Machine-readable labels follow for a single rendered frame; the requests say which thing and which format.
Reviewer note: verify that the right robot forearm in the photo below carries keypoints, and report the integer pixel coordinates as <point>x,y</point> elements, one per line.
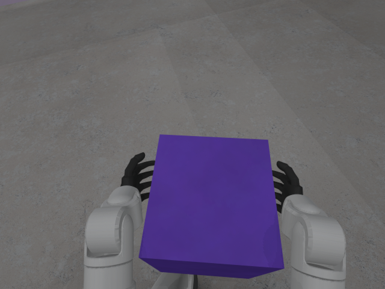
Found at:
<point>318,245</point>

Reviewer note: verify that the carton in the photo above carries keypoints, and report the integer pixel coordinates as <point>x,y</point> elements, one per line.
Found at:
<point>212,208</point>

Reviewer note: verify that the robot right hand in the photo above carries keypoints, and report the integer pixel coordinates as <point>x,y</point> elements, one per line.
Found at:
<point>291,184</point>

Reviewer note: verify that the left robot forearm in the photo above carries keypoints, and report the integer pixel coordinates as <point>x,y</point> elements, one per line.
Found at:
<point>109,240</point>

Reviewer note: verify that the left robot thigh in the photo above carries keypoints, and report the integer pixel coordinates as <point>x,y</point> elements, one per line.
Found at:
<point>174,281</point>

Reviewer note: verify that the robot left hand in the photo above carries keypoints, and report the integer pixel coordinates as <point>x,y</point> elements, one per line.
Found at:
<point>133,177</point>

